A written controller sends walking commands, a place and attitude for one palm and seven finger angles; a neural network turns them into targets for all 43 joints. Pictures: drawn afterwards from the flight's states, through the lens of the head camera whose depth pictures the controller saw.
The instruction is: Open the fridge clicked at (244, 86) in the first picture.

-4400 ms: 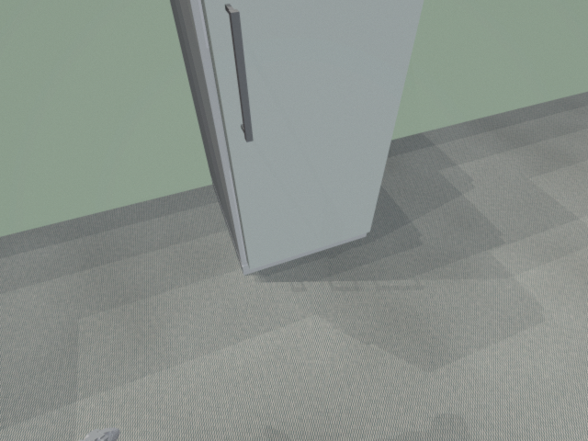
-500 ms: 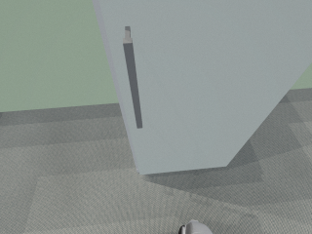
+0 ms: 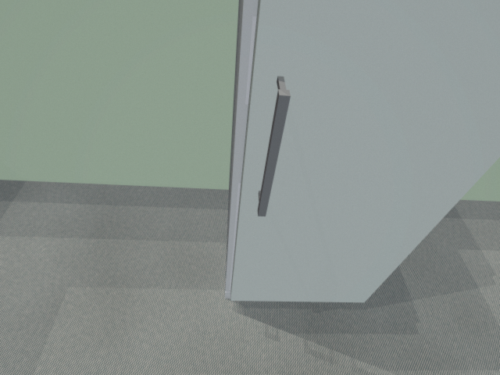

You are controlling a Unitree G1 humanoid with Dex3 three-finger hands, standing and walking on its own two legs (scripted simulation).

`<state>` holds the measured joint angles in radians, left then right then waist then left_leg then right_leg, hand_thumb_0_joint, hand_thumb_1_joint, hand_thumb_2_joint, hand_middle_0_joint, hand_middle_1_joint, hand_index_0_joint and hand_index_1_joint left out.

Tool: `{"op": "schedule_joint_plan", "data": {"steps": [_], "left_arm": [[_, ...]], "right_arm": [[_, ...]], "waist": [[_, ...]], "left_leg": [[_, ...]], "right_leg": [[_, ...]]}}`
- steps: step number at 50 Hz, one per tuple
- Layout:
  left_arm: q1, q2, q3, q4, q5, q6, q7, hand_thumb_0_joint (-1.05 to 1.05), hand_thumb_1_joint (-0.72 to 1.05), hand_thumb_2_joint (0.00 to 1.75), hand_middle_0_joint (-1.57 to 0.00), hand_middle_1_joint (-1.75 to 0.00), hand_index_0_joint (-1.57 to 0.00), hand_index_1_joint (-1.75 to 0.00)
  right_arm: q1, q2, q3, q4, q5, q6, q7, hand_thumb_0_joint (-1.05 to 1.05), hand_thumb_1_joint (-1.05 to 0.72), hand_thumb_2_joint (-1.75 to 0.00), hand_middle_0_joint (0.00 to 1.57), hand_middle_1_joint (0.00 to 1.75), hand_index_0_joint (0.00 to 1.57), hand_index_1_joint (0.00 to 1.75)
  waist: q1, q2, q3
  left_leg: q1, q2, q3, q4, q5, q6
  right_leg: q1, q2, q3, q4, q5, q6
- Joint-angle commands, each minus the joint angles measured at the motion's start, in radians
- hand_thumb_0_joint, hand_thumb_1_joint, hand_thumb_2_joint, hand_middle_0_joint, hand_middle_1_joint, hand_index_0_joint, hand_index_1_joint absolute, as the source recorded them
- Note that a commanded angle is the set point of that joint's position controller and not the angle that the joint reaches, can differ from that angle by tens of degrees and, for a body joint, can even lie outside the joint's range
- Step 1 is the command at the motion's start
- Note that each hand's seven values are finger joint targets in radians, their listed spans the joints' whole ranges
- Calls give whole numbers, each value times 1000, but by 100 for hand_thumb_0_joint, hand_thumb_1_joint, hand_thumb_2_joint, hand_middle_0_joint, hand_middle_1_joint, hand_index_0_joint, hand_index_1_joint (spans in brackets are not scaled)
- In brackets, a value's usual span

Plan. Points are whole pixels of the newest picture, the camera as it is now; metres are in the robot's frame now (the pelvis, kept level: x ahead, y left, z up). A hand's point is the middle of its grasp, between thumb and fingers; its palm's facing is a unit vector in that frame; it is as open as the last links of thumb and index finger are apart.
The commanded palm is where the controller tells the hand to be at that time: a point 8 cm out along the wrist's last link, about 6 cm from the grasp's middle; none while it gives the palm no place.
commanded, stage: come to a stop and stand still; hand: left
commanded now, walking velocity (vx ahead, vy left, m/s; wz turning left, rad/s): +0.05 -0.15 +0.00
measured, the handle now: (270, 156) +0.48 +0.00 +0.10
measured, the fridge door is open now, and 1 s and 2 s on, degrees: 0 0 0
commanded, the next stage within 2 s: look again from close up in 0.78 s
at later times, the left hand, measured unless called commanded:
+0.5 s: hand out of the picture +0.03 +0.14 -0.17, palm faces -0.04 -0.97 -0.26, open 7.3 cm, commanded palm none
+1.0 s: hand out of the picture -0.01 +0.12 -0.17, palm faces +0.00 -0.98 -0.20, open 7.4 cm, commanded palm none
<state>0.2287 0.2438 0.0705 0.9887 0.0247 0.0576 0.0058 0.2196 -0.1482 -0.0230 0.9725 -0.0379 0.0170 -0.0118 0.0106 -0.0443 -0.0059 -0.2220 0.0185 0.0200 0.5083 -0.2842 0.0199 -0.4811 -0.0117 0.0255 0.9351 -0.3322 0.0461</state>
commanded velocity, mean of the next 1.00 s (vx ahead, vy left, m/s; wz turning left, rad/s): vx -0.01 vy -0.01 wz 0.00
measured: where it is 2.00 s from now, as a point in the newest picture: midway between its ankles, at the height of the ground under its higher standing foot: outside the picture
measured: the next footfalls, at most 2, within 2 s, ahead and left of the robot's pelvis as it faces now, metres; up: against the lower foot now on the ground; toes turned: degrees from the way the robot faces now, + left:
right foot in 0.26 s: +0.00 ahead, -0.13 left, +0.00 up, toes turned -3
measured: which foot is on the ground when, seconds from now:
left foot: down 0.00-1.00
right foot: up 0.00-0.24, down 0.26-1.00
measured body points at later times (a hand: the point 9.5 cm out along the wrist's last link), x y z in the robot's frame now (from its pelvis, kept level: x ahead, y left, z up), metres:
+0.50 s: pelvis +0.00 -0.04 -0.01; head +0.00 -0.07 +0.44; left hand +0.04 +0.19 -0.15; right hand -0.03 -0.24 -0.18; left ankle -0.01 +0.10 -0.74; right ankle -0.04 -0.12 -0.74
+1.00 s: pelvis +0.00 -0.05 +0.00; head +0.00 -0.06 +0.45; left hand -0.01 +0.17 -0.16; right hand +0.00 -0.28 -0.16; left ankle -0.01 +0.10 -0.74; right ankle -0.04 -0.12 -0.74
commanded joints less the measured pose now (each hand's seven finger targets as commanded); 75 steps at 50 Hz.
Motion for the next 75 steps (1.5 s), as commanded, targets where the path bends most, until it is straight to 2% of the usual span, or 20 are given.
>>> {"op": "schedule_joint_plan", "data": {"steps": [1, 3, 5, 8, 10, 11, 12, 13, 14, 15, 16, 17, 20, 21, 24, 30, 36, 43, 59, 75], "left_arm": [[35, 24, -5, -13, -2, -36, -7, 0, 90, 90, -20, -30, -20, -30], [9, 16, -14, -9, -4, -38, -7, 0, 90, 90, -20, -30, -20, -30], [-10, 6, -21, 0, -11, -36, -6, 0, 90, 90, -20, -30, -20, -30], [19, -9, -26, 34, -18, -30, -1, 0, 90, 90, -20, -30, -20, -30], [71, -14, -29, 66, -19, -36, 5, 0, 90, 90, -20, -30, -20, -30], [106, -17, -32, 91, -18, -43, 8, 0, 90, 90, -20, -30, -20, -30], [196, 4, -46, 124, 2, -71, 58, 0, 90, 90, -20, -30, -20, -30], [138, 48, -49, 79, -7, -79, 48, 0, 90, 90, -20, -30, -20, -30], [99, 60, -55, 57, -3, -80, 41, 0, 90, 90, -20, -30, -20, -30], [90, 46, -46, 61, -3, -98, 41, 0, 90, 90, -20, -30, -20, -30], [108, 35, -48, 67, -10, -109, 43, 0, 90, 90, -20, -30, -20, -30], [105, 19, -51, 71, -14, -111, 45, 0, 90, 90, -20, -30, -20, -30], [100, 9, -55, 76, -15, -105, 43, 0, 90, 90, -20, -30, -20, -30], [101, 19, -56, 72, -15, -100, 40, 0, 90, 90, -20, -30, -20, -30], [101, 21, -57, 67, -14, -96, 40, 0, 90, 90, -20, -30, -20, -30], [102, 32, -54, 56, -13, -99, 41, 0, 90, 90, -20, -30, -20, -30], [115, 44, -48, 55, -14, -100, 38, 0, 90, 90, -20, -30, -20, -30], [127, 50, -49, 71, -13, -99, 34, 0, 90, 90, -20, -30, -20, -30], [129, 51, -53, 94, -11, -92, 29, 0, 90, 90, -20, -30, -20, -30], [87, 78, -46, 81, -10, -91, 24, 0, 90, 90, -20, -30, -20, -30]], "right_arm": [[45, -163, -32, -22, 13, -45, -34, 0, -90, -90, 20, 30, 20, 30], [119, -166, -34, 17, 12, -47, -43, 0, -90, -90, 20, 30, 20, 30], [141, -169, -37, 49, 13, -43, -49, 0, -90, -90, 20, 30, 20, 30], [142, -193, -41, 80, 14, -31, -50, 0, -90, -90, 20, 30, 20, 30], [130, -182, -41, 100, 20, -30, -48, 0, -90, -90, 20, 30, 20, 30], [127, -173, -38, 108, 24, -30, -47, 0, -90, -90, 20, 30, 20, 30], [42, -187, -28, 54, 41, -45, -31, 0, -90, -90, 20, 30, 20, 30], [68, -101, -12, 18, 34, -35, -14, 0, -90, -90, 20, 30, 20, 30], [104, -78, -8, 22, 25, -30, -4, 0, -90, -90, 20, 30, 20, 30], [137, -60, -2, 43, 14, -28, -1, 0, -90, -90, 20, 30, 20, 30], [157, -64, 6, 48, 16, -39, -3, 0, -90, -90, 20, 30, 20, 30], [162, -69, 7, 52, 20, -44, -8, 0, -90, -90, 20, 30, 20, 30], [166, -64, 13, 66, 21, -45, -16, 0, -90, -90, 20, 30, 20, 30], [157, -72, 15, 66, 21, -41, -17, 0, -90, -90, 20, 30, 20, 30], [161, -71, 15, 68, 21, -36, -16, 0, -90, -90, 20, 30, 20, 30], [156, -61, 20, 97, 21, -38, -15, 0, -90, -90, 20, 30, 20, 30], [144, -80, 21, 103, 22, -45, -19, 0, -90, -90, 20, 30, 20, 30], [121, -90, 22, 112, 23, -44, -22, 0, -90, -90, 20, 30, 20, 30], [79, -116, 19, 121, 25, -47, -26, 0, -90, -90, 20, 30, 20, 30], [53, -140, 13, 123, 23, -53, -22, 0, -90, -90, 20, 30, 20, 30]], "waist": [[-18, 160, 61], [-47, 161, 14], [-60, 177, 4], [-53, 207, -22], [-28, 188, -33], [-12, 162, -42], [27, 115, -2], [-24, -4, 33], [-45, 21, 17], [-57, 33, -41], [-49, -17, -79], [-48, -41, -75], [-37, 63, 11], [-32, 63, 54], [-32, -35, 99], [-26, -22, 122], [-17, 14, 66], [-14, 28, 57], [-5, 47, 70], [2, 23, 52]], "left_leg": [[97, 230, -195, -310, 119, 92], [222, 255, -203, -255, 380, 115], [263, 274, -189, -206, 580, 133], [226, 266, -188, -171, 644, 130], [185, 236, -166, -140, 613, 106], [150, 208, -147, -116, 547, 78], [85, 181, -45, 82, 519, 16], [-38, 71, -3, 59, 41, -15], [-21, 26, 21, 54, -30, -24], [-14, 24, 21, 66, 51, -24], [-23, 42, 3, 58, 138, -12], [-15, 51, 3, 43, 147, -10], [7, 66, -10, -20, 178, -7], [-9, 66, -14, -23, 163, -8], [-22, 59, -7, -33, 106, -12], [1, 62, -2, -68, 119, -15], [23, 67, -2, -78, 169, -17], [40, 73, 0, -86, 176, -19], [50, 87, -17, -113, 193, -10], [50, 91, -36, -136, 214, 0]], "right_leg": [[-53, -15, 9, -21, 13, 9], [-39, -21, -5, -103, -37, 9], [9, -25, -19, -189, -82, 5], [125, -14, -39, -303, -94, -10], [228, -10, -59, -453, 21, -21], [304, -15, -69, -562, 139, -22], [270, -87, 36, -619, 303, -54], [241, -143, 94, -665, 99, -91], [207, -152, 108, -642, -37, -127], [273, -132, 76, -573, 196, -145], [338, -123, 68, -527, 376, -143], [344, -128, 53, -513, 425, -138], [276, -102, 34, -500, 338, -117], [253, -93, 42, -506, 294, -112], [219, -95, 63, -556, 196, -111], [216, -92, 59, -576, 201, -107], [278, -95, 53, -561, 305, -101], [289, -96, 58, -570, 334, -101], [283, -92, 46, -573, 296, -96], [299, -96, 35, -571, 269, -90]]}}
